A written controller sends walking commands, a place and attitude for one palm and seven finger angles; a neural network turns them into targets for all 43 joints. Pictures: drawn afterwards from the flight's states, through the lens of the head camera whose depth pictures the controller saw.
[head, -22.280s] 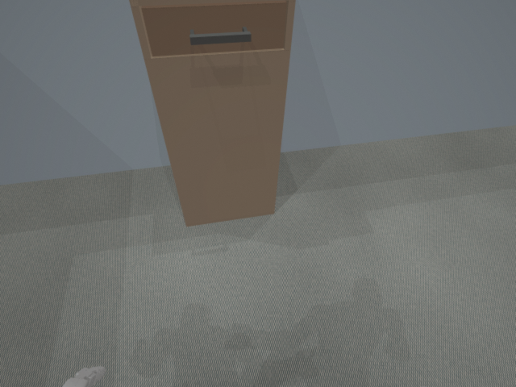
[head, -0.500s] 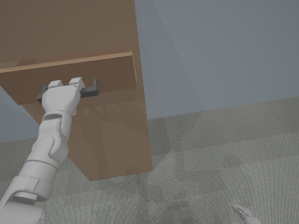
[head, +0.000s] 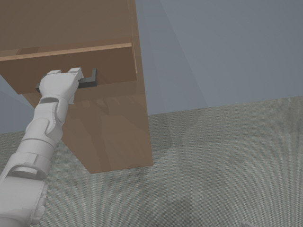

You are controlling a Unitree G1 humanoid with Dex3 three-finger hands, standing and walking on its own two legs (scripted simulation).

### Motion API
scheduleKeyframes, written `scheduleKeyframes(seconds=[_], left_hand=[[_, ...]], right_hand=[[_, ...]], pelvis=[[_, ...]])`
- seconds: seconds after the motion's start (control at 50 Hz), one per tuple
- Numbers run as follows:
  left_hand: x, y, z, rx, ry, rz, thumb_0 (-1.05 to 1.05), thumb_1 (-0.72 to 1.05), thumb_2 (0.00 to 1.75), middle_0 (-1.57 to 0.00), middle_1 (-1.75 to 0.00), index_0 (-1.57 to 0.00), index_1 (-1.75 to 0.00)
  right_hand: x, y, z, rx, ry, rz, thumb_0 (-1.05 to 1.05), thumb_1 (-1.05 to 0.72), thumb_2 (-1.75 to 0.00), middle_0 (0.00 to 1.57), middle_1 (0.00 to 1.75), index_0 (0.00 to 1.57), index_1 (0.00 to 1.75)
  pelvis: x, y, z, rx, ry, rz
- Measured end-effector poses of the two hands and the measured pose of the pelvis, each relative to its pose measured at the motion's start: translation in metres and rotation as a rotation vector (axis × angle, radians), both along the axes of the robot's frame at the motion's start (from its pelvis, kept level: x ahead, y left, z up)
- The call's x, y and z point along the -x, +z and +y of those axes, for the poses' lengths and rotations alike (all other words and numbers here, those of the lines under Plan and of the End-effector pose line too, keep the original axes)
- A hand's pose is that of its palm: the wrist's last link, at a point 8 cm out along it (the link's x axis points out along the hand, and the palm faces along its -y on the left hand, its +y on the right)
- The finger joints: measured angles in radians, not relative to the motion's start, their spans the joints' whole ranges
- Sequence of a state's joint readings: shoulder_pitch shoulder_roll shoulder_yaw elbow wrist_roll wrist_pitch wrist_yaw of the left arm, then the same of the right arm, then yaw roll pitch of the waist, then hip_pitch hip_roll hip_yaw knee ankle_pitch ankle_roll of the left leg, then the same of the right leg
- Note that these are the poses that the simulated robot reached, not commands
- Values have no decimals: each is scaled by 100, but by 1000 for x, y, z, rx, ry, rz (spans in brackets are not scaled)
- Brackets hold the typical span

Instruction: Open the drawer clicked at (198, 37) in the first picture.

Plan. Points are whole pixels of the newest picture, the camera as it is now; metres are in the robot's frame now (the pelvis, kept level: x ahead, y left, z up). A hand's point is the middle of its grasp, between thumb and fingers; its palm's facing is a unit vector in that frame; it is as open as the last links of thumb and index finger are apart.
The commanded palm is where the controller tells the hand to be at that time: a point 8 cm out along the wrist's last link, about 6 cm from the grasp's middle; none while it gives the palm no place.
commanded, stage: pull the drawer open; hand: left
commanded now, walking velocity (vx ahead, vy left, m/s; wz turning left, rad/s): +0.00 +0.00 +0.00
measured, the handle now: (68, 79) +0.49 +0.26 +0.13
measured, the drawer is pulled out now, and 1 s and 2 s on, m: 0.04 0.15 0.19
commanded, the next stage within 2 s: none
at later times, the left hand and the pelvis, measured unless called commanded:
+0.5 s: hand (65, 122) +0.35 +0.24 +0.10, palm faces +0.08 -0.07 -0.99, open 6.0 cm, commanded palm +0.29 +0.24 +0.16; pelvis +0.02 +0.02 +0.01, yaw -2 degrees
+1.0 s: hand (62, 131) +0.32 +0.23 +0.11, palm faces +0.03 -0.04 -1.00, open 5.6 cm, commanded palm +0.30 +0.24 +0.16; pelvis +0.00 +0.00 +0.01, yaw +1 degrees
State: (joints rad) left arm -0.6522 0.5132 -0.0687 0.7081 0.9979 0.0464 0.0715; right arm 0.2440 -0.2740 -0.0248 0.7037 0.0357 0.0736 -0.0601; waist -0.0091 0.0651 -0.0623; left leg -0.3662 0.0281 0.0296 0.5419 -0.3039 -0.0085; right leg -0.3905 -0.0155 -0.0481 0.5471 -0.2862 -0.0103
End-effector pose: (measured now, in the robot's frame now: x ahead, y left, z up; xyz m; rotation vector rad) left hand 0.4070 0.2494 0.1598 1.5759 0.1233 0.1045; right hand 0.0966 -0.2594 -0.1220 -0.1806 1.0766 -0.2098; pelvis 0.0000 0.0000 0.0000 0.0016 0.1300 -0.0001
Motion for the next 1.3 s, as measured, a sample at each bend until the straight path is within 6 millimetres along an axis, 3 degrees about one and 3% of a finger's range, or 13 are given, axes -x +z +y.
scheduleKeyframes(seconds=[0.12, 0.22, 0.32, 0.54, 0.62, 0.7, 0.8, 0.9, 1.14, 1.3], left_hand=[[7, -3, -1, 9, -4, -35, 2, 75, 81, -34, -135, -34, -133], [23, -5, -3, 25, -11, -66, 2, 77, 81, -30, -135, -32, -130], [44, -6, -6, 40, -15, -87, 3, 77, 81, -29, -135, -31, -127], [89, -6, -12, 89, -6, -95, 4, 76, 81, -28, -135, -34, -122], [106, -5, -15, 111, 5, -96, 4, 76, 81, -26, -135, -35, -122], [113, -6, -17, 95, 10, -107, 4, 75, 82, -28, -135, -35, -124], [109, -5, -17, 61, 26, -91, 3, 73, 84, -32, -135, -38, -129], [108, -2, -17, 50, 33, -60, 2, 72, 84, -35, -135, -40, -132], [107, -2, -16, 45, 3, -50, 2, 72, 84, -36, -135, -39, -133], [108, -3, -15, 36, -15, -64, 1, 73, 84, -36, -135, -38, -133]], right_hand=[[36, -1, -10, 4, -74, 44, 1, -90, -90, 20, 30, 20, 30], [34, 1, -7, -9, -96, 17, 1, -90, -90, 20, 30, 20, 30], [-2, 8, 5, -37, -64, -77, 1, -90, -90, 20, 30, 20, 30], [-120, 43, 52, -115, 119, -331, 1, -90, -90, 20, 30, 20, 30], [-147, 54, 66, -142, 179, -377, 1, -90, -90, 20, 30, 20, 30], [-159, 53, 75, -133, 242, -358, 0, -90, -90, 20, 30, 20, 30], [-152, 42, 78, -126, 265, -295, 0, -90, -90, 20, 30, 20, 30], [-130, 31, 72, -128, 238, -255, 0, -90, -90, 20, 30, 20, 30], [-56, 18, 22, -50, 130, -184, 1, -90, -90, 20, 30, 20, 30], [-25, 19, 0, -4, 67, -185, 1, -90, -90, 20, 30, 20, 30]], pelvis=[[1, 1, 3, -1, -30, 1], [-4, 3, 8, -1, -48, -9], [-9, 4, 14, 1, -51, -25], [-20, 7, 20, 2, -32, -62], [-25, 8, 19, 2, -23, -72], [-24, 7, 15, 2, 3, -84], [-18, 8, 9, 0, 19, -92], [-11, 8, 4, -3, 21, -101], [13, 7, -7, -9, 7, -118], [28, 7, -8, -9, -7, -119]])
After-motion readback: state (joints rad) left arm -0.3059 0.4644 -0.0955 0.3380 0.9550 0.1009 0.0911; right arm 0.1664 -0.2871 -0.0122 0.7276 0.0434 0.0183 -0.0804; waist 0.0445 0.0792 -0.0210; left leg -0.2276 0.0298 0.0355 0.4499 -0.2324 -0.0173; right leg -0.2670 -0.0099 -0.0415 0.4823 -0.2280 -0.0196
